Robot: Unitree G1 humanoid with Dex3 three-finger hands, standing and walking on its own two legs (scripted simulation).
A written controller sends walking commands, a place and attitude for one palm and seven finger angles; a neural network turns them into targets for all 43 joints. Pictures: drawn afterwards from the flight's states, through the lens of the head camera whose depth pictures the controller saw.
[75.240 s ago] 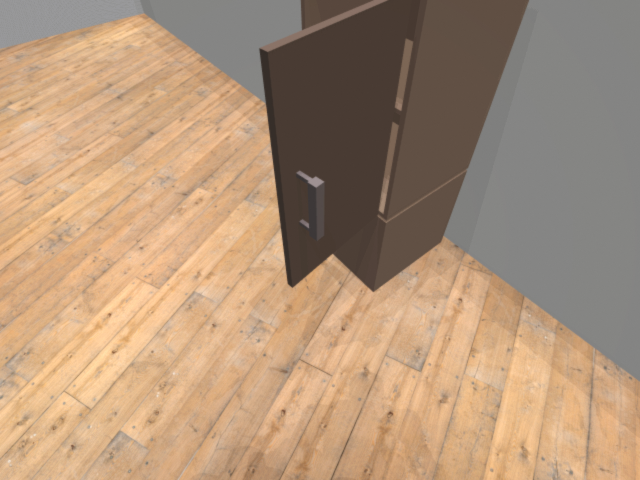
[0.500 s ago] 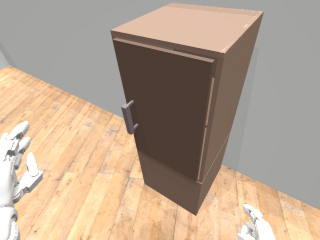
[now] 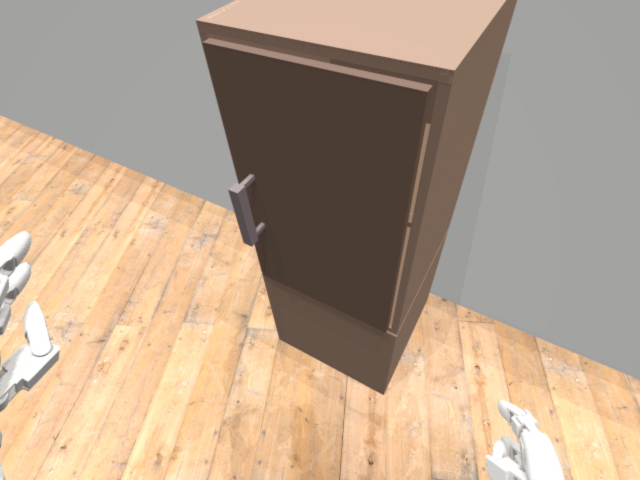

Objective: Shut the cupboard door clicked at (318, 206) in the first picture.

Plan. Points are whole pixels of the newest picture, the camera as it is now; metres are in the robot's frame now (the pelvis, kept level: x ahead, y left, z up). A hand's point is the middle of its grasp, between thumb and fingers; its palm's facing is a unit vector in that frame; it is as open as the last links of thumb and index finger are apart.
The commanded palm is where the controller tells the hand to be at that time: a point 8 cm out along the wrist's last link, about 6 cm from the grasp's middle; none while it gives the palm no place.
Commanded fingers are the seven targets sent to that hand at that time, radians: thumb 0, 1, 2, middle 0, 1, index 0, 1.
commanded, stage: step back with the hand held close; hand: left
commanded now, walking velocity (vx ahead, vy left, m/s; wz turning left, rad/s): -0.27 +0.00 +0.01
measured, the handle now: (250, 210) +0.61 +0.19 -0.07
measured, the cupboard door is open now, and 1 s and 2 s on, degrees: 0 0 0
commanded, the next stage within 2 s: stop stepping back and stand still in 1.22 s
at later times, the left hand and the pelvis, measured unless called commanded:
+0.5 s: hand out of the picture +0.12 +0.27 +0.16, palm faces +0.48 -0.76 -0.43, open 7.4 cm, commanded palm +0.06 +0.31 +0.18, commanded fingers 0.00 0.90 0.90 -0.20 -0.30 -0.20 -0.30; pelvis -0.07 +0.00 -0.01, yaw +1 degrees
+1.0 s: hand out of the picture +0.05 +0.28 +0.16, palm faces +0.52 -0.76 -0.39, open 7.4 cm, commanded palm -0.02 +0.32 +0.18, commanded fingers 0.00 0.90 0.90 -0.20 -0.30 -0.20 -0.30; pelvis -0.13 +0.01 -0.02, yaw +5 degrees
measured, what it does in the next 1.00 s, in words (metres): shifts its weight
